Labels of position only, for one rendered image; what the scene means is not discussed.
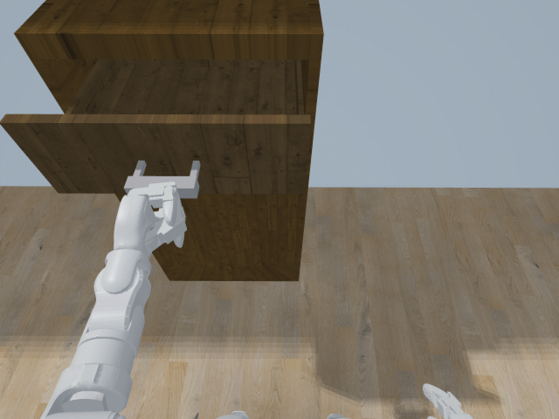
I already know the left robot forearm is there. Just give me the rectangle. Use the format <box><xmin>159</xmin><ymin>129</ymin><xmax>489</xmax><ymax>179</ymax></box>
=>
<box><xmin>40</xmin><ymin>249</ymin><xmax>151</xmax><ymax>419</ymax></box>

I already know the cabinet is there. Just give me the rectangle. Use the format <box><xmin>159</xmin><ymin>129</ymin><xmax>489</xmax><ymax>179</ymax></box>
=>
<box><xmin>14</xmin><ymin>0</ymin><xmax>324</xmax><ymax>281</ymax></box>

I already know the robot left hand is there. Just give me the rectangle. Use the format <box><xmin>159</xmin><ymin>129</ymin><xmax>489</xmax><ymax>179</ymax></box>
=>
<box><xmin>114</xmin><ymin>182</ymin><xmax>187</xmax><ymax>259</ymax></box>

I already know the handle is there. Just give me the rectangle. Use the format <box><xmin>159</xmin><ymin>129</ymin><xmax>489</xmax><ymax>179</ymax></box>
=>
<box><xmin>124</xmin><ymin>161</ymin><xmax>200</xmax><ymax>198</ymax></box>

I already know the drawer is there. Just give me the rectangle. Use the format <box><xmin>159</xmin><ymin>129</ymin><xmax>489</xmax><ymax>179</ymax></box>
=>
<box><xmin>0</xmin><ymin>59</ymin><xmax>311</xmax><ymax>194</ymax></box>

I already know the robot right hand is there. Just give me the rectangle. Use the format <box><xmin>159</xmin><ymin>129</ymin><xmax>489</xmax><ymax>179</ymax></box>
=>
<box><xmin>423</xmin><ymin>383</ymin><xmax>473</xmax><ymax>419</ymax></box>

